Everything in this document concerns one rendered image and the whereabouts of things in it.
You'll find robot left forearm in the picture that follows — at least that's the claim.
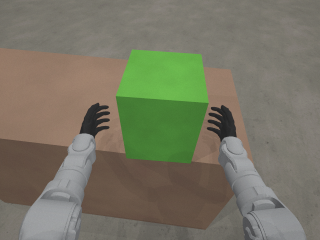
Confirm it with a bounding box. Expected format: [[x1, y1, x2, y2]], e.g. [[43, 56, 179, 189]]
[[18, 133, 96, 240]]

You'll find pedestal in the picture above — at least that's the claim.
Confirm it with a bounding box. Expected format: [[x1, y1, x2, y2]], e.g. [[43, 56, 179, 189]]
[[0, 48, 255, 230]]

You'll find robot right forearm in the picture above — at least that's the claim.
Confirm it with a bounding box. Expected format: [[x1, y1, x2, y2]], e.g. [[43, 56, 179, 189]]
[[218, 136, 307, 240]]

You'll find carton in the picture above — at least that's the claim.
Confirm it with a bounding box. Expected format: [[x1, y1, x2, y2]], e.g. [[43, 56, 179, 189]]
[[116, 49, 209, 164]]

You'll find robot right hand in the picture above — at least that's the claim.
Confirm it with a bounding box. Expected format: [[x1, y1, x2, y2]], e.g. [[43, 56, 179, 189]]
[[207, 105, 237, 142]]

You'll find robot left hand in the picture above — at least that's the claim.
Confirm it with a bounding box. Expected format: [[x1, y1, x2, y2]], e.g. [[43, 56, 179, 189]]
[[79, 103, 110, 138]]

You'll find robot left upper arm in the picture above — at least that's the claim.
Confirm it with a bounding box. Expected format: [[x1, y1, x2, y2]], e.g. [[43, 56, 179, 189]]
[[20, 199, 82, 240]]

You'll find robot right upper arm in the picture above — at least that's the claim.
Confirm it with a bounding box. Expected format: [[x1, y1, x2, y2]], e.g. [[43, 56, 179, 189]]
[[242, 207, 306, 240]]

